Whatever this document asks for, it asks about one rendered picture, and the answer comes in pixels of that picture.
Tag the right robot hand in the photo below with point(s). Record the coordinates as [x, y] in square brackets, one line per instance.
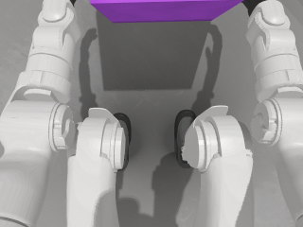
[251, 4]

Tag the right robot forearm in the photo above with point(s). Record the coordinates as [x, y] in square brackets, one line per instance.
[273, 52]

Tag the right robot thigh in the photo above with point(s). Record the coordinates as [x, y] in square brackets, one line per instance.
[227, 195]

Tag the right robot upper arm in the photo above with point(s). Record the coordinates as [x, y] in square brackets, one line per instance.
[277, 123]

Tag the right robot foot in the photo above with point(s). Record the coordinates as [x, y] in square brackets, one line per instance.
[183, 121]

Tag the carton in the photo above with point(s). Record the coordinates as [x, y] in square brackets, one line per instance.
[155, 11]

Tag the left robot forearm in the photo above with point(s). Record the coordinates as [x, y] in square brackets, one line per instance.
[51, 56]

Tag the left robot upper arm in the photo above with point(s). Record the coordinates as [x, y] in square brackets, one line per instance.
[32, 133]

